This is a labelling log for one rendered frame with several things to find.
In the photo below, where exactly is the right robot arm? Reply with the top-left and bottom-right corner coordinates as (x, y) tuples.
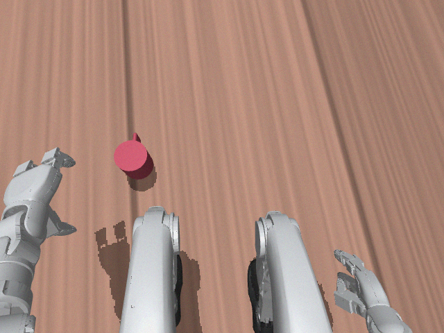
(366, 305), (413, 333)

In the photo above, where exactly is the left robot arm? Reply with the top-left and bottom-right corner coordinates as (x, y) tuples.
(0, 200), (49, 333)

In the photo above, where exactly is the right robot foot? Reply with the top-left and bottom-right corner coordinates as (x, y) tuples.
(248, 259), (273, 333)

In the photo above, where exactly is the right robot hand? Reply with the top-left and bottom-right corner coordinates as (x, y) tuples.
(334, 249), (391, 319)

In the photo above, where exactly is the left robot hand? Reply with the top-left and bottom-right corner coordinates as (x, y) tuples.
(3, 147), (77, 238)

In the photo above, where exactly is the mug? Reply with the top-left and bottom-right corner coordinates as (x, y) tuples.
(114, 133), (153, 180)

